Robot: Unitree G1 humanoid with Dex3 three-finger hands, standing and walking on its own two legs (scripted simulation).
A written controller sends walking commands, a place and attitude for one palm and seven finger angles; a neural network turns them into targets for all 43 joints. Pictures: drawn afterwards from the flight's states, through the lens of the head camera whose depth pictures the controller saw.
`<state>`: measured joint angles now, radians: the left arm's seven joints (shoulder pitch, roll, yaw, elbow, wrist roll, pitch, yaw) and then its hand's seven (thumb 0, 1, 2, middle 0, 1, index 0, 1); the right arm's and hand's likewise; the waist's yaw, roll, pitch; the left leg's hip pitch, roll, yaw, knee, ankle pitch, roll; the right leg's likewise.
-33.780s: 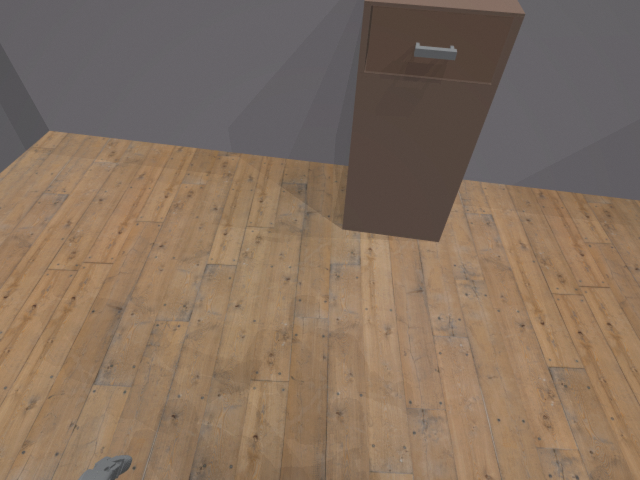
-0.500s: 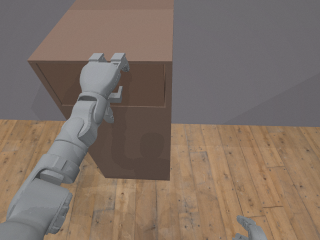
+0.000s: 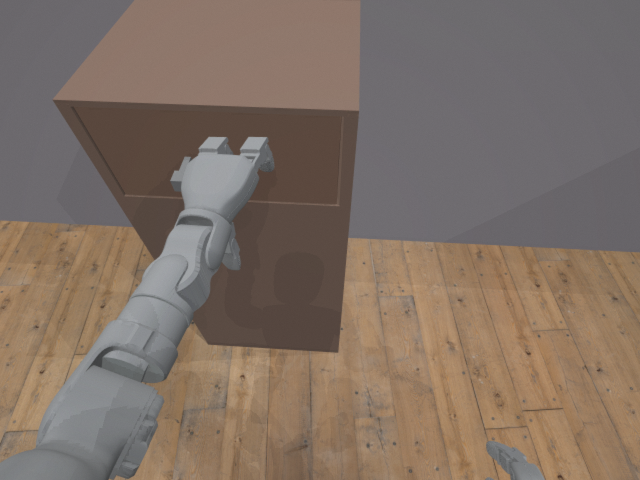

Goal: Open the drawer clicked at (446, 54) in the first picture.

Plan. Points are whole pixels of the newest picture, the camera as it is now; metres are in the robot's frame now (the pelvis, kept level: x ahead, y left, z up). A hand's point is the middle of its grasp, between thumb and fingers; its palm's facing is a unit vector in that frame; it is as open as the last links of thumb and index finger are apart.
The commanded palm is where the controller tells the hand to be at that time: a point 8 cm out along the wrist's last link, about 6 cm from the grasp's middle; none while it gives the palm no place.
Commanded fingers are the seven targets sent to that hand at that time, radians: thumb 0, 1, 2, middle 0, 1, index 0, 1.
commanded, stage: lower the fingers behind the handle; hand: left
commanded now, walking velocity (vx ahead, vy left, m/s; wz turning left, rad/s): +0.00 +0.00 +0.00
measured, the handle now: (214, 173) +0.53 +0.18 +0.06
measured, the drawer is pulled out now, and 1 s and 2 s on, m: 0.00 0.00 0.00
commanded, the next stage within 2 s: lift the fingers back up to retry in 0.98 s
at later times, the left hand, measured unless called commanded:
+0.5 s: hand (203, 220) +0.43 +0.18 +0.06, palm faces +0.02 -0.07 -1.00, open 14.3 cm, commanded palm +0.40 +0.17 +0.09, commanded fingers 0.00 -0.50 0.30 -0.30 -1.20 -0.30 -1.20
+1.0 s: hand (205, 214) +0.44 +0.18 +0.07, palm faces +0.02 -0.04 -1.00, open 13.9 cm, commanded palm +0.41 +0.17 +0.09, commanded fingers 0.00 -0.50 0.30 -0.30 -1.20 -0.30 -1.20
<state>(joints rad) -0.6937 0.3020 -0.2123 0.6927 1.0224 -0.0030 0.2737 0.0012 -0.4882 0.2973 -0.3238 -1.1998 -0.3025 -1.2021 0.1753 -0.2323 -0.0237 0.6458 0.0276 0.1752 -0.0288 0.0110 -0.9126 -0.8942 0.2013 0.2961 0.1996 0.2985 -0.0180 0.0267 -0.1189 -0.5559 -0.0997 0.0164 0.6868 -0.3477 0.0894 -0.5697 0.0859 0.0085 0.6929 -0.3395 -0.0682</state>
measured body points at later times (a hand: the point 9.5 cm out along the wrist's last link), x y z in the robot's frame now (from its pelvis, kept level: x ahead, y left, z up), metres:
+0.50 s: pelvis +0.01 +0.00 +0.00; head +0.05 +0.00 +0.45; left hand +0.42 +0.18 +0.12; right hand +0.11 -0.26 -0.12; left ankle -0.01 +0.06 -0.72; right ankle -0.01 -0.08 -0.72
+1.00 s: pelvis -0.01 +0.01 +0.00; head +0.03 +0.01 +0.44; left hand +0.43 +0.18 +0.12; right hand +0.07 -0.24 -0.13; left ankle -0.01 +0.06 -0.72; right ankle -0.01 -0.08 -0.72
